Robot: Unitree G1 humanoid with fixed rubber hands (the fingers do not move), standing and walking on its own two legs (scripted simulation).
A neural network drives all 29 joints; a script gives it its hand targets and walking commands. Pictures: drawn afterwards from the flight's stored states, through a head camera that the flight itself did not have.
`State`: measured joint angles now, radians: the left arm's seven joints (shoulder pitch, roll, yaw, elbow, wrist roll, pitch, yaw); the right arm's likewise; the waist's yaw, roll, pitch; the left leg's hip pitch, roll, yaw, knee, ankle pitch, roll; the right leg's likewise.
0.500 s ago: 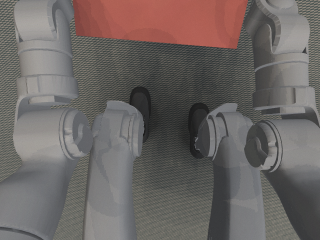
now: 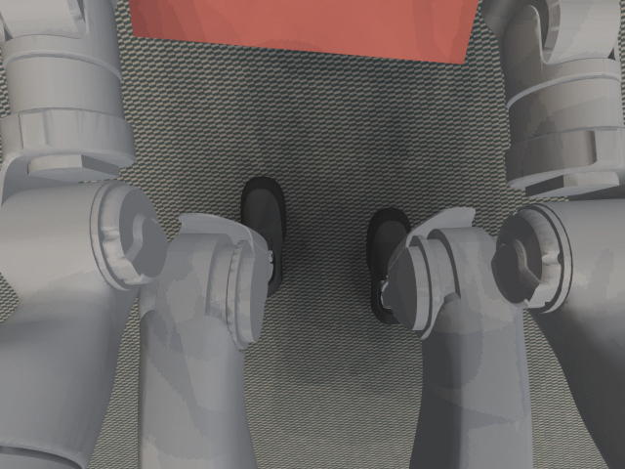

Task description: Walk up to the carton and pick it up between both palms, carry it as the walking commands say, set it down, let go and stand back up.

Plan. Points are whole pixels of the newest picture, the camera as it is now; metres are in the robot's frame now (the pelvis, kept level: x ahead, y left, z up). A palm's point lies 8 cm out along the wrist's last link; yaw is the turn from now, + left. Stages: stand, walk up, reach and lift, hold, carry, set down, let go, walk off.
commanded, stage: set down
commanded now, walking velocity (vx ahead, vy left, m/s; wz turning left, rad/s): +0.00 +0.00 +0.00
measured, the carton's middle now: out of the picture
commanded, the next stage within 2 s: none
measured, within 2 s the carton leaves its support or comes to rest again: rests again in 0.90 s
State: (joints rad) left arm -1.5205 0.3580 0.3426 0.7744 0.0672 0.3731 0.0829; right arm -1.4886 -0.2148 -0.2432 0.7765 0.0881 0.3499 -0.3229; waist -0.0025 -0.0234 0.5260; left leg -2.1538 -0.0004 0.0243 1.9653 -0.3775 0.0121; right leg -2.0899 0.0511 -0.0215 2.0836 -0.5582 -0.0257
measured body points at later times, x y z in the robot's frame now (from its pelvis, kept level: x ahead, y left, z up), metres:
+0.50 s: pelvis +0.04 +0.00 -0.03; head +0.43 +0.00 +0.17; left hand +0.62 +0.21 -0.22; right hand +0.59 -0.15 -0.24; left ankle +0.17 +0.11 -0.38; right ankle +0.12 -0.10 -0.38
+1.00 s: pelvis +0.04 +0.00 -0.04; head +0.43 -0.01 +0.16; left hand +0.61 +0.21 -0.23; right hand +0.59 -0.15 -0.25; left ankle +0.17 +0.12 -0.38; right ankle +0.12 -0.10 -0.38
